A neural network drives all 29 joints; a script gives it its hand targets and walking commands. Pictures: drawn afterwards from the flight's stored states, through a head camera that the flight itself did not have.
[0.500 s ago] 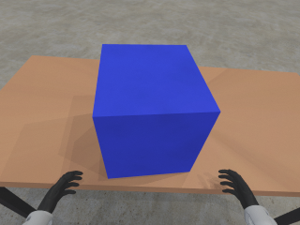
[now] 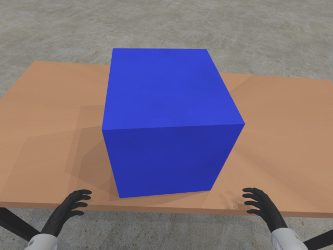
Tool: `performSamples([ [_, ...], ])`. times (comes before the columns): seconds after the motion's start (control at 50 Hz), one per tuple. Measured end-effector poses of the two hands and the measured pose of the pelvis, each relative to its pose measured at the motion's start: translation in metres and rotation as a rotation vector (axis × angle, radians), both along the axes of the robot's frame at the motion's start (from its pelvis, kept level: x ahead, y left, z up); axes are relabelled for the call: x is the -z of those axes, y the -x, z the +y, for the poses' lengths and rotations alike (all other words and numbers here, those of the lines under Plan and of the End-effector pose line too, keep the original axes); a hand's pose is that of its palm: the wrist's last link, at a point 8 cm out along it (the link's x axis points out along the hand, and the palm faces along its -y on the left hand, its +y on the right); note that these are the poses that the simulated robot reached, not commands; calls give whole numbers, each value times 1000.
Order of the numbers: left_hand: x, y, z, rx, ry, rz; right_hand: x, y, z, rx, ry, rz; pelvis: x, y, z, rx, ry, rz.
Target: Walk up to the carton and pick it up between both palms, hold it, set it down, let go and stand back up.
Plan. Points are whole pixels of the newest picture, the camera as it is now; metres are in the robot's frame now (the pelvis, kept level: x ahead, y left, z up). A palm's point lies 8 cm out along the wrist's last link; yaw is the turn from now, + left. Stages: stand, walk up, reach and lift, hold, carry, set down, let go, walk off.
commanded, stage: stand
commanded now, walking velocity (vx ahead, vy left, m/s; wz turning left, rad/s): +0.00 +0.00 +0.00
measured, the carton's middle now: (163, 122) +0.44 +0.02 +0.06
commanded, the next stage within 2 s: none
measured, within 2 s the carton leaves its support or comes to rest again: neither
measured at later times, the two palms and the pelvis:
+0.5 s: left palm (56, 225) +0.18 +0.25 -0.01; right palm (273, 221) +0.20 -0.24 -0.01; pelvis +0.00 +0.00 +0.00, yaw +0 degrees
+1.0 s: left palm (56, 225) +0.18 +0.25 -0.01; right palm (273, 221) +0.20 -0.24 -0.01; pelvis +0.00 +0.00 +0.00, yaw +0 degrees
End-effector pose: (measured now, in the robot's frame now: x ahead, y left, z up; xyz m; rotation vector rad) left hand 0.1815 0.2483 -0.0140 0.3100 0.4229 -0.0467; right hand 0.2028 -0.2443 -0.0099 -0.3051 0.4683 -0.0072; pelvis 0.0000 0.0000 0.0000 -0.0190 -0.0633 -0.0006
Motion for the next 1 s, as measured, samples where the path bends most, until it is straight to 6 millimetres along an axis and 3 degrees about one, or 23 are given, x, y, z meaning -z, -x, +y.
performSamples([
  [1.0,0,0,1,0,3,1,0,-1,0,-3,5,-1,0,0,1,1,1,2],
])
